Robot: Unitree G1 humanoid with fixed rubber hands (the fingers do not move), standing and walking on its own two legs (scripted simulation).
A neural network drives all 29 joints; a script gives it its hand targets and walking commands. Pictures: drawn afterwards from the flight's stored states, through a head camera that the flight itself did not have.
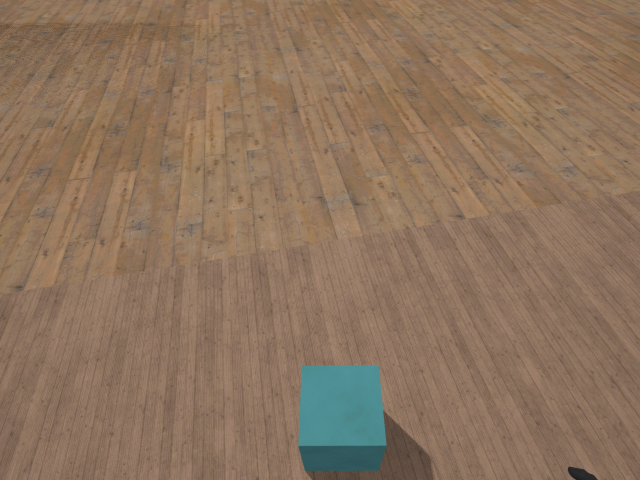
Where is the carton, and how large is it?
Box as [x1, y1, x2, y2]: [298, 365, 386, 470]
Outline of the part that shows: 378,365 302,366 298,446 305,470 378,470 386,445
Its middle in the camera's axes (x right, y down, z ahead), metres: +0.05 +0.50 +1.08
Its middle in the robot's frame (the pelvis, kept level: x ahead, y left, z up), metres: +0.42 -0.01 -0.66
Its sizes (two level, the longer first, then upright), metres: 0.210 0.200 0.250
